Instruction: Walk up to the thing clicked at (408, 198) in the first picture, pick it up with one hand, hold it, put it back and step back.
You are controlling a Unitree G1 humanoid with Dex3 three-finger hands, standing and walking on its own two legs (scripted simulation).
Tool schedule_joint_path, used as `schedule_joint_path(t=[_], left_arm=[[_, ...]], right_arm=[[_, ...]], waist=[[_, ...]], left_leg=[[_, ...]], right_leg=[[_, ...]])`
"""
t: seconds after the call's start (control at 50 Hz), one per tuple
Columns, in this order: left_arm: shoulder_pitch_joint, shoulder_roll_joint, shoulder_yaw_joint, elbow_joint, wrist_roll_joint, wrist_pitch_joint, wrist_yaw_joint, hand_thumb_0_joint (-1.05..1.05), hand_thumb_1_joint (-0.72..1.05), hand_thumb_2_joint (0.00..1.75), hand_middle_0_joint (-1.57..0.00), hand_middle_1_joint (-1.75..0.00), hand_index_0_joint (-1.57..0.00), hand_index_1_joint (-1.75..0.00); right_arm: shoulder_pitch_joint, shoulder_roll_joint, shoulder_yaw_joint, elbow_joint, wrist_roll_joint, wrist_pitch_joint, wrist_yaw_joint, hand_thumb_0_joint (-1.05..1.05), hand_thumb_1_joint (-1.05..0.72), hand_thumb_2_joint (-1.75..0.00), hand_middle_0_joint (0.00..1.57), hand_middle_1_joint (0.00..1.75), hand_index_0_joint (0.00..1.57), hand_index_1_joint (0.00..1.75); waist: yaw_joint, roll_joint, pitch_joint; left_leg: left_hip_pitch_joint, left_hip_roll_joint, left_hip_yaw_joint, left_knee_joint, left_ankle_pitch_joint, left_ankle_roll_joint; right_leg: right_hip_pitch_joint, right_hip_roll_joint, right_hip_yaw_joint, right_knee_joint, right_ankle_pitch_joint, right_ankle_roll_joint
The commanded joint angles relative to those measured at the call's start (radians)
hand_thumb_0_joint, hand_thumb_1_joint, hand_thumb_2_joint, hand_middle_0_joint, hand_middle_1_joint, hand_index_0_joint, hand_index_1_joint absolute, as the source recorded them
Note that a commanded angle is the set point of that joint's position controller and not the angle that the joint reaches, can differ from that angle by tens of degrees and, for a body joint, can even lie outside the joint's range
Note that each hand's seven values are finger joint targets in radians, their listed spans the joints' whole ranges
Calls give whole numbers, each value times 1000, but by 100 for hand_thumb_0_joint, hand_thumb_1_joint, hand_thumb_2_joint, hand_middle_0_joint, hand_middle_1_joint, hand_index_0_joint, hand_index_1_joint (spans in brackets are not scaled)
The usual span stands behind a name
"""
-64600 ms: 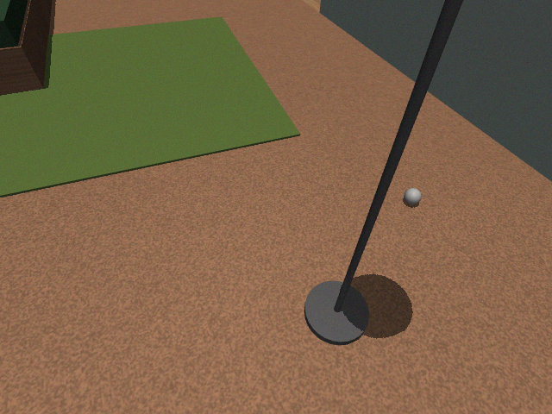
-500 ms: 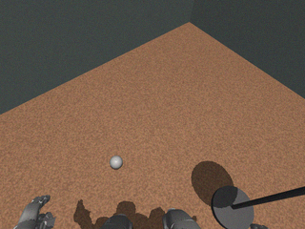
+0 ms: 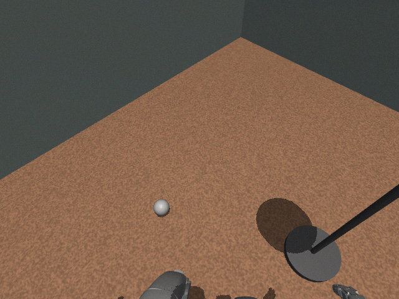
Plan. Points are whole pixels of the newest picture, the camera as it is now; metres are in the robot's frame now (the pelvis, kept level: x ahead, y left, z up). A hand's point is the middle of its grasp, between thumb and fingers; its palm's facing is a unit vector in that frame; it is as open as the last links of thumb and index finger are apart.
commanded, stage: step back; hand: left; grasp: from above
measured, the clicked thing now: (161, 207) +0.59 +0.24 -0.72
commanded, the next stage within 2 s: none
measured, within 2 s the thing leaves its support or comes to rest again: neither
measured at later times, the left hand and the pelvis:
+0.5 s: hand out of the picture -0.06 +0.29 -0.16, palm faces +0.04 -0.93 -0.36, open 7.4 cm; pelvis -0.15 +0.02 +0.00, yaw +2 degrees
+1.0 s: hand out of the picture -0.22 +0.26 -0.13, palm faces +0.05 -0.89 -0.45, open 7.4 cm; pelvis -0.33 -0.02 +0.00, yaw +5 degrees
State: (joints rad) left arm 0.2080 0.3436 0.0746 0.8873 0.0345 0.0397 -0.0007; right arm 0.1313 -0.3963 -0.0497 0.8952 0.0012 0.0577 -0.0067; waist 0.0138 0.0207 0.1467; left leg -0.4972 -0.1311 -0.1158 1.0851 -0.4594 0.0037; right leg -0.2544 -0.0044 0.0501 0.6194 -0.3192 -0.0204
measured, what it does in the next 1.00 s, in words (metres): walks backwards: left foot, then right foot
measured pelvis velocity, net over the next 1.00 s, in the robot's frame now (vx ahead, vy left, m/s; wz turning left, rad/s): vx -0.33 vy -0.02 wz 0.08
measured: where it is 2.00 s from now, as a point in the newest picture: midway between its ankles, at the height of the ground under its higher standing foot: outside the picture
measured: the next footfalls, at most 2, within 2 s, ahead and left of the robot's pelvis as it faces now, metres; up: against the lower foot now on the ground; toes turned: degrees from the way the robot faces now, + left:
left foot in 0.22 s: -0.06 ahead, +0.12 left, +0.00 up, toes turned +2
right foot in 0.66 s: -0.20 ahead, -0.12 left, +0.00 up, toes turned +1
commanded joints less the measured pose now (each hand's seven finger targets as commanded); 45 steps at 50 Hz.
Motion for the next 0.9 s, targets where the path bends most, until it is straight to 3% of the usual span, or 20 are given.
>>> schedule_joint_path(t=[0.0,0.1,0.14,0.18,0.2,0.22,0.24,0.26,0.32,0.34,0.44,0.52,0.62,0.64,0.66,0.68,0.7,0.72,0.78,0.88], left_arm=[[-143,250,75,-164,6,-36,27,0,90,90,-20,-30,-20,-30],[-19,241,71,-154,2,-25,42,0,90,90,-20,-30,-20,-30],[-38,260,66,-163,-6,-16,39,0,90,90,-20,-30,-20,-30],[-103,271,57,-179,-22,-1,31,0,90,90,-20,-30,-20,-30],[-72,237,47,-189,-25,5,29,0,90,90,-20,-30,-20,-30],[-61,197,40,-203,-33,5,28,0,90,90,-20,-30,-20,-30],[-123,226,58,-199,-31,7,39,0,90,90,-20,-30,-20,-30],[-155,239,66,-191,-20,6,48,0,90,90,-20,-30,-20,-30],[-47,221,62,-149,-38,9,37,0,90,90,-20,-30,-20,-30],[-26,225,63,-136,-35,8,34,0,90,90,-20,-30,-20,-30],[-28,210,60,-148,-17,-8,33,0,90,90,-20,-30,-20,-30],[-9,204,57,-142,-19,-9,27,0,90,90,-20,-30,-20,-30],[163,217,71,-50,-12,-8,3,0,90,90,-20,-30,-20,-30],[194,227,78,-32,-4,-9,2,0,90,90,-20,-30,-20,-30],[190,275,92,-45,12,-12,0,0,90,90,-20,-30,-20,-30],[95,376,110,-101,13,-14,-1,0,90,90,-20,-30,-20,-30],[-14,444,120,-146,20,-12,7,0,90,90,-20,-30,-20,-30],[-90,405,111,-166,14,-18,14,0,90,90,-20,-30,-20,-30],[-192,266,85,-180,12,-24,20,0,90,90,-20,-30,-20,-30],[-32,237,82,-173,19,-16,31,0,90,90,-20,-30,-20,-30]], right_arm=[[62,-182,-42,-63,1,-30,-22,0,-90,-90,20,30,20,30],[28,-161,-32,-96,-5,-46,-24,0,-90,-90,20,30,20,30],[72,-158,-38,-84,-12,-51,-21,0,-90,-90,20,30,20,30],[166,-160,-51,-44,-21,-55,-18,0,-90,-90,20,30,20,30],[137,-199,-65,-60,-32,-60,-18,0,-90,-90,20,30,20,30],[106,-291,-87,-81,-47,-60,-17,0,-90,-90,20,30,20,30],[72,-354,-90,-96,-39,-56,-6,0,-90,-90,20,30,20,30],[62,-355,-93,-97,-42,-59,-10,0,-90,-90,20,30,20,30],[-62,-228,-59,-120,-45,-61,-20,0,-90,-90,20,30,20,30],[-46,-214,-58,-120,-38,-61,-21,0,-90,-90,20,30,20,30],[59,-189,-62,-114,-22,-61,-29,0,-90,-90,20,30,20,30],[43,-226,-72,-142,-30,-50,-26,0,-90,-90,20,30,20,30],[-62,-269,-85,-173,-27,-25,-17,0,-90,-90,20,30,20,30],[-74,-249,-79,-171,-20,-20,-16,0,-90,-90,20,30,20,30],[-62,-207,-68,-179,-13,-17,-14,0,-90,-90,20,30,20,30],[-67,-149,-55,-193,-12,-19,-22,0,-90,-90,20,30,20,30],[-76,-204,-76,-178,-22,-14,-34,0,-90,-90,20,30,20,30],[-40,-233,-84,-152,-18,-16,-32,0,-90,-90,20,30,20,30],[90,-185,-66,-84,-10,-23,-19,0,-90,-90,20,30,20,30],[80,-158,-39,-104,-17,-47,-32,0,-90,-90,20,30,20,30]], waist=[[-24,-150,-113],[43,-201,-204],[26,-234,-234],[-33,-193,-237],[-15,-94,-231],[-8,126,-243],[-46,193,-193],[-77,189,-150],[18,105,-125],[19,104,-128],[-49,115,-197],[-58,158,-221],[16,173,-256],[32,147,-251],[34,-38,-186],[33,-285,-99],[55,-311,-29],[11,-275,12],[-64,-145,-51],[32,-223,-146]], left_leg=[[7,-18,-38,114,3,-21],[-9,85,21,-263,-74,-28],[96,109,62,-452,-9,-7],[271,106,110,-688,257,11],[337,184,-27,-708,400,36],[419,393,-296,-711,610,118],[277,497,-386,-735,643,256],[150,533,-451,-765,588,309],[281,357,-135,-690,658,192],[291,338,-113,-679,652,174],[539,364,-122,-612,739,234],[483,412,-128,-610,715,266],[205,357,-87,-637,275,164],[113,327,-75,-603,164,119],[-35,219,-21,-452,-14,60],[-129,34,51,-201,-97,-3],[-9,52,-35,22,-125,-24],[43,80,-72,92,-65,-15],[39,-13,-61,153,60,-12],[-88,38,3,-84,-53,-45]], right_leg=[[15,-194,158,-203,407,-169],[306,-245,178,-104,557,-195],[280,-239,160,-52,594,-172],[149,-205,108,20,496,-123],[33,-138,82,78,349,-66],[-165,12,-8,251,49,-12],[-191,101,53,407,-329,6],[-154,102,133,549,-369,5],[-255,116,174,661,-188,-14],[-261,128,161,674,-168,-5],[-305,95,111,502,-176,58],[-188,44,49,306,-214,59],[117,19,-53,-91,-3,-7],[169,11,-23,-115,4,-32],[133,-105,212,-217,-152,-82],[-44,-300,482,-365,-341,-159],[-320,-439,604,-461,-390,-282],[-391,-419,555,-463,-384,-271],[-227,-183,150,-301,-35,-138],[187,-218,150,-188,250,-171]])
